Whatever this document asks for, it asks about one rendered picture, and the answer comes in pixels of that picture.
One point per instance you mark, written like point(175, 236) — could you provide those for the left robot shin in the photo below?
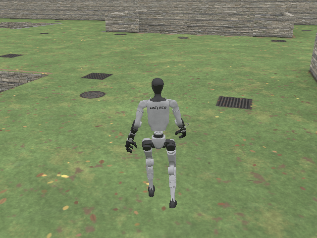
point(150, 174)

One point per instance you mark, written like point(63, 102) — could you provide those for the robot left forearm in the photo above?
point(132, 133)

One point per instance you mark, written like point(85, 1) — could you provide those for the right robot hand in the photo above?
point(183, 133)

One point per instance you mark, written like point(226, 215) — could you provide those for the left robot upper arm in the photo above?
point(139, 113)

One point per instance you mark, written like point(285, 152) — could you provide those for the left robot hand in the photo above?
point(128, 146)

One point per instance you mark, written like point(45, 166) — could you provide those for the robot right forearm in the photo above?
point(182, 127)

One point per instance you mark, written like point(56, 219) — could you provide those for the right robot upper arm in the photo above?
point(176, 111)

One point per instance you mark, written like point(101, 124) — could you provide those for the right robot thigh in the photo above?
point(171, 153)

